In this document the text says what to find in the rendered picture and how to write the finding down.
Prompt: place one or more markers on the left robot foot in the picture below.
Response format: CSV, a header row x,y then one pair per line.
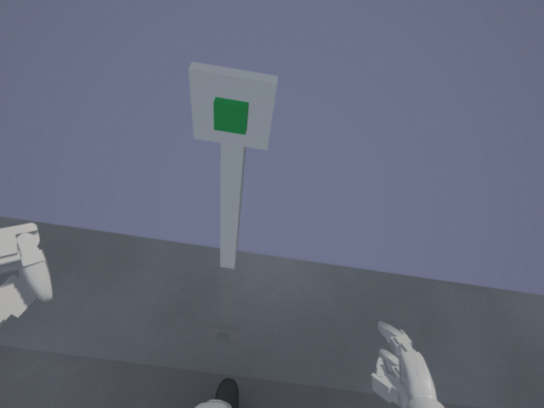
x,y
228,391

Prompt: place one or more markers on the robot right hand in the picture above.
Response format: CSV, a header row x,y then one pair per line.
x,y
410,377

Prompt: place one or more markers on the robot left hand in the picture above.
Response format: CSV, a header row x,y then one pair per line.
x,y
19,250

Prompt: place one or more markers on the button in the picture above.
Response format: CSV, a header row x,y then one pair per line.
x,y
230,115

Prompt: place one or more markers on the panel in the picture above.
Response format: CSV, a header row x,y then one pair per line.
x,y
206,83

